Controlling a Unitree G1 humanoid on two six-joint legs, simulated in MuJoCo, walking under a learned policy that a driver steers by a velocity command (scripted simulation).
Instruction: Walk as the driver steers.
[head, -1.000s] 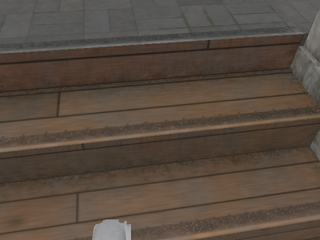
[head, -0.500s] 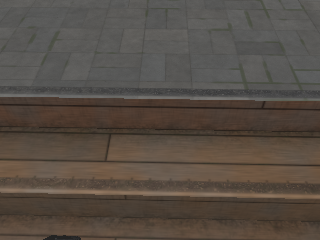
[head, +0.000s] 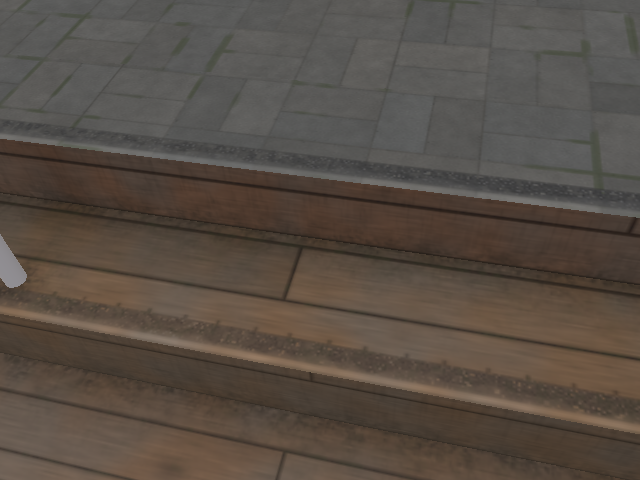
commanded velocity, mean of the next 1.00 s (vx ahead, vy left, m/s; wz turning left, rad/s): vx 0.28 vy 0.00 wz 0.02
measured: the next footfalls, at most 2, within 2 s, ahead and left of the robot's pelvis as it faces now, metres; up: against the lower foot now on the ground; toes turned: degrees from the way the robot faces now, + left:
left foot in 0.92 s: +0.43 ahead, +0.16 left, +0.17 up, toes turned +5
right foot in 1.42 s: +0.68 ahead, -0.02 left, +0.33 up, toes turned -6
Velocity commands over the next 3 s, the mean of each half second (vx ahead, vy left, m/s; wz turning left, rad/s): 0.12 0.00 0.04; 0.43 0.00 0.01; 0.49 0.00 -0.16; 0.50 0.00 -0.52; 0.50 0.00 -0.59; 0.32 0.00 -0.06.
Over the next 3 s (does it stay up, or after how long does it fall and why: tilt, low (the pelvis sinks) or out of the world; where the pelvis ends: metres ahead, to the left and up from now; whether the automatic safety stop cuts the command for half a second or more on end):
stays up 1.36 -0.24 0.49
